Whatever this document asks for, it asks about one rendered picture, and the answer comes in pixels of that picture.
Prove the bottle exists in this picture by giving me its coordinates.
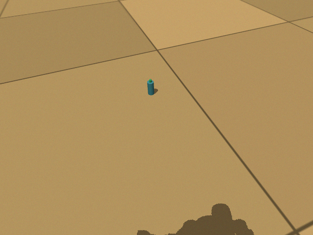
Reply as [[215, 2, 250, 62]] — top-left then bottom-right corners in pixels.
[[147, 79, 154, 95]]

